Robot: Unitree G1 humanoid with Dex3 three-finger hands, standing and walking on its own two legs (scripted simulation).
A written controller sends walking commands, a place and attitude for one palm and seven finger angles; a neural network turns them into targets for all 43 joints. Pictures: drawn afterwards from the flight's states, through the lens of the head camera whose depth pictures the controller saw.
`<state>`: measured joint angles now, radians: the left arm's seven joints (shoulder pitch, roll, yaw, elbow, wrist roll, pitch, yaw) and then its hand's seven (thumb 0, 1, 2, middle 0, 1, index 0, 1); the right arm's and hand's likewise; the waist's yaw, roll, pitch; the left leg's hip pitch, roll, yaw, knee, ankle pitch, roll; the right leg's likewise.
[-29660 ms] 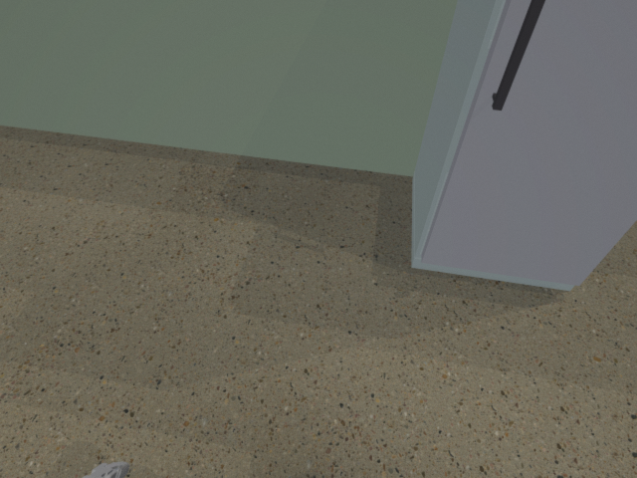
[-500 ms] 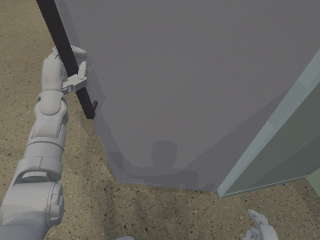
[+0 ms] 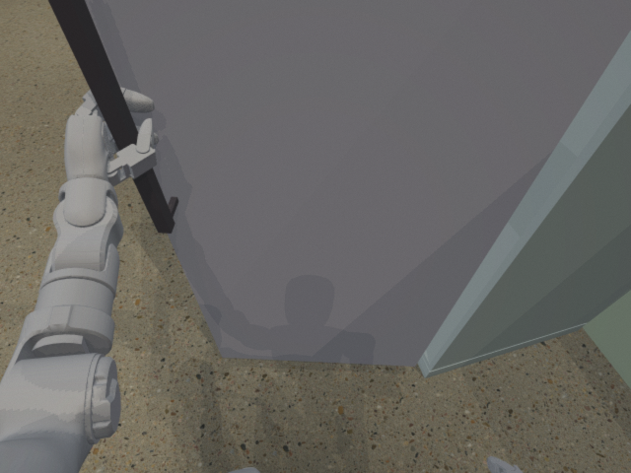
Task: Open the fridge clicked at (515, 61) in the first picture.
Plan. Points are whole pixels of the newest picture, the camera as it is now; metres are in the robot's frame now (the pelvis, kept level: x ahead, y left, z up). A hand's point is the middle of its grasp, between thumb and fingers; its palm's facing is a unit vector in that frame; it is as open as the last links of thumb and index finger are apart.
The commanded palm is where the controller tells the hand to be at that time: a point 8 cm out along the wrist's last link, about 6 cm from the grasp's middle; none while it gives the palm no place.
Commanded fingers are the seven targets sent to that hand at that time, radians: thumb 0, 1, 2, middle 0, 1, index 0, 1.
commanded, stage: loosen the grip on the handle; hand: left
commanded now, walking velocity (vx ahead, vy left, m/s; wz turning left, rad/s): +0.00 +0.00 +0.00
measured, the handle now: (128, 114) +0.48 +0.24 +0.20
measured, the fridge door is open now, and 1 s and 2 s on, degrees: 71 68 68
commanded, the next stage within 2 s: slip the hand off the handle in 0.64 s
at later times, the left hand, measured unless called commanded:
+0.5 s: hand (153, 146) +0.47 +0.22 +0.16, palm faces +0.23 -0.96 -0.17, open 12.9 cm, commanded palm +0.43 +0.27 +0.17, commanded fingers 0.00 -0.55 0.20 -0.28 -1.18 -0.28 -1.18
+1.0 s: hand (96, 144) +0.46 +0.28 +0.17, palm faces +0.32 -0.93 -0.19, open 14.7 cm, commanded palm +0.42 +0.32 +0.17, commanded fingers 0.00 -0.55 0.20 -0.25 -1.15 -0.25 -1.15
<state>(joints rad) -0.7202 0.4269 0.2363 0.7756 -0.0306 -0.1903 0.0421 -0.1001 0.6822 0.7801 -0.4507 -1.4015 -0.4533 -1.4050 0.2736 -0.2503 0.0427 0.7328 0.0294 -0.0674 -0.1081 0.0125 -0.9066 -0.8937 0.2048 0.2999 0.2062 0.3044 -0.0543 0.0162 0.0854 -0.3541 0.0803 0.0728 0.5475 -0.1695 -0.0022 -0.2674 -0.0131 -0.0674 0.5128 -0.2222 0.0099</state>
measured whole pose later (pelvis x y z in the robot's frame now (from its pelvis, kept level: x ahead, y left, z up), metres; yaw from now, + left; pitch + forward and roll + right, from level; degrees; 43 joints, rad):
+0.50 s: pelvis +0.02 +0.00 -0.01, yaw -2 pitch +4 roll +0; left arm -0.70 0.42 0.29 0.81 0.01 -0.24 0.00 -0.01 -0.39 0.28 -0.39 -1.33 -0.37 -1.32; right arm 0.31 -0.26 0.02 0.71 0.02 -0.15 -0.06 0.01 -0.91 -0.89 0.20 0.30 0.21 0.30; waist -0.04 -0.02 -0.02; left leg -0.44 0.04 0.05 0.61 -0.23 0.00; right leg -0.39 -0.03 -0.03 0.62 -0.30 0.01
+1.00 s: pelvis +0.07 -0.01 +0.00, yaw -1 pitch +5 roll +0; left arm -0.49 0.50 0.43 0.56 -0.07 -0.13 -0.13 -0.01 -0.55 0.20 -0.25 -1.15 -0.25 -1.16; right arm 0.25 -0.26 0.01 0.65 0.03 -0.08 -0.09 0.01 -0.91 -0.89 0.20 0.30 0.21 0.30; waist 0.00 0.00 -0.06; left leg -0.41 0.06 0.03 0.61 -0.29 -0.02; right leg -0.34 -0.01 -0.05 0.59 -0.35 -0.01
